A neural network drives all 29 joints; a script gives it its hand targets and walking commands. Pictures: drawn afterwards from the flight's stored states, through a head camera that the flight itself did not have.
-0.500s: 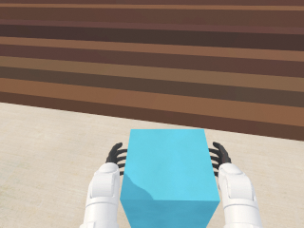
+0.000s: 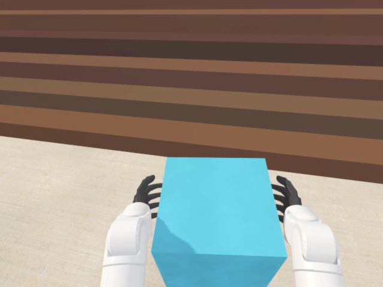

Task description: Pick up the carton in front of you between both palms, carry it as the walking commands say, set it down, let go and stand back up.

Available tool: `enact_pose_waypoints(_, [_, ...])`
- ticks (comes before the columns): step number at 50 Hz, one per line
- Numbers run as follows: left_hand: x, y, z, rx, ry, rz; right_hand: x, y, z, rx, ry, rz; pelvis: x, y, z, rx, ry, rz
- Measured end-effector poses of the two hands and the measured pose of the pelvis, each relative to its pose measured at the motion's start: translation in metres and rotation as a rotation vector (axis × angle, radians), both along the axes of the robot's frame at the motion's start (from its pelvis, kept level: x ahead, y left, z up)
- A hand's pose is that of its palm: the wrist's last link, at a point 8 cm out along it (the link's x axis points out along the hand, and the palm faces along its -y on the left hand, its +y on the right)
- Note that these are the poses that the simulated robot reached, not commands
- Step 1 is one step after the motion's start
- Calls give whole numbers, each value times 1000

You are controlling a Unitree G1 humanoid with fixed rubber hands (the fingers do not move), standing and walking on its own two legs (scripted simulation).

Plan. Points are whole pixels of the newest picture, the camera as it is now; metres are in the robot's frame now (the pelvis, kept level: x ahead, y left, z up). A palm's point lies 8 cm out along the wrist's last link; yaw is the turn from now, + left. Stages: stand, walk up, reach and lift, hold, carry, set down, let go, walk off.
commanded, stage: carry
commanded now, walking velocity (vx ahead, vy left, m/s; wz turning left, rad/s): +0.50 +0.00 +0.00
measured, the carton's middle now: (214, 228) +0.29 -0.01 +0.01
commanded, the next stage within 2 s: none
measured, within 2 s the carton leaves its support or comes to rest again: neither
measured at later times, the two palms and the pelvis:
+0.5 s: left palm (162, 136) +0.51 +0.12 +0.10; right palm (272, 132) +0.53 -0.18 +0.10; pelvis +0.25 -0.03 +0.01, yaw +0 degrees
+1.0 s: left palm (172, 89) +0.86 +0.13 +0.08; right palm (249, 89) +0.83 -0.16 +0.09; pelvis +0.58 +0.01 +0.02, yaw -4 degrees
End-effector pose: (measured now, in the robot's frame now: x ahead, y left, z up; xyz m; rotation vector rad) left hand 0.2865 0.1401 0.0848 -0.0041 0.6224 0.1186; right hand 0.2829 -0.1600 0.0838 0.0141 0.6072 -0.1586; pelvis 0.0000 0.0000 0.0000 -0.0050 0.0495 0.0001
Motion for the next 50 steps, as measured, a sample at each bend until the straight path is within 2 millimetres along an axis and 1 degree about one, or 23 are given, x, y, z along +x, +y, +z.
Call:
enact_pose_waypoints(3, [17, 3, 3, -2, 31, 18, 23, 3, 6, 4, 30, 14, 22, 2, 2, 19, 20, 8])
enact_pose_waypoints(5, [31, 8, 4, -8, 29, 28, 40, 8, 9, 17, 29, 12, 39, 4, 0, 33, 26, -17])
enact_pose_waypoints(8, [55, 10, 5, -17, 51, 22, 58, 10, 7, 50, 50, -28, 67, 5, 1, 22, 46, -51])
enact_pose_waypoints(10, [73, 4, 6, -32, 75, 14, 69, 4, 5, 45, 73, -43, 85, 3, 5, 4, 57, -58])
enact_pose_waypoints(13, [104, -12, 9, -29, 79, -15, 90, -11, 7, 53, 76, -75, 115, -4, 7, -13, 59, -52])
enact_pose_waypoints(16, [139, -26, 11, -24, 37, -27, 123, -25, 8, 61, 34, -88, 149, -16, -4, -19, 38, -22])
enact_pose_waypoints(18, [159, -29, 10, -22, 46, -16, 148, -29, 8, 60, 44, -75, 171, -22, -4, -19, 39, -2])
enact_pose_waypoints(21, [185, -25, 11, -31, 82, 27, 187, -25, 13, 63, 81, -43, 203, -29, 4, 2, 48, 8])
enact_pose_waypoints(24, [216, -18, 18, -34, 91, 67, 229, -18, 20, 61, 91, -5, 238, -30, 12, 21, 52, 2])
enact_pose_waypoints(27, [253, -12, 21, -34, 82, 84, 270, -12, 21, 60, 83, 15, 276, -28, 14, 36, 51, -8])
enact_pose_waypoints(30, [296, -7, 17, -30, 77, 76, 310, -7, 15, 57, 77, 13, 319, -21, 9, 38, 45, -12])
enact_pose_waypoints(33, [344, -2, 3, -32, 79, 54, 351, -2, 2, 48, 78, -4, 365, -11, -3, 34, 29, -24])
enact_pose_waypoints(36, [396, 2, -16, -42, 81, 18, 393, 3, -13, 30, 79, -37, 415, 2, -19, 37, 2, -51])
enact_pose_waypoints(38, [424, 2, -26, -45, 124, -8, 414, 3, -21, 24, 121, -63, 439, 8, -17, 36, 3, -63])
enact_pose_waypoints(40, [449, 0, -28, -36, 166, -36, 430, 1, -24, 29, 163, -91, 460, 13, -8, 24, 8, -78])
enact_pose_waypoints(43, [485, -4, -22, -30, 185, -74, 456, -2, -18, 29, 182, -125, 494, 17, 6, 3, 18, -86])
enact_pose_waypoints(45, [510, -5, -15, -31, 175, -88, 478, -3, -10, 25, 172, -136, 518, 18, 13, -12, 24, -85])
enact_pose_waypoints(50, [569, -5, -1, -33, 124, -79, 544, -4, 9, 16, 122, -119, 585, 13, 20, -31, 30, -72])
